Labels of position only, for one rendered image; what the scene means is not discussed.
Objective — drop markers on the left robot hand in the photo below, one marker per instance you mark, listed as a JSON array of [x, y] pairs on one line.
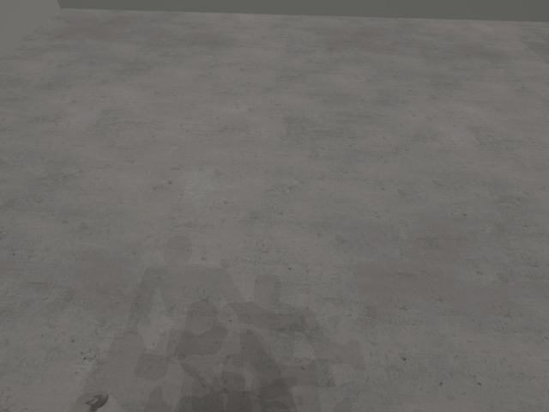
[[88, 402]]

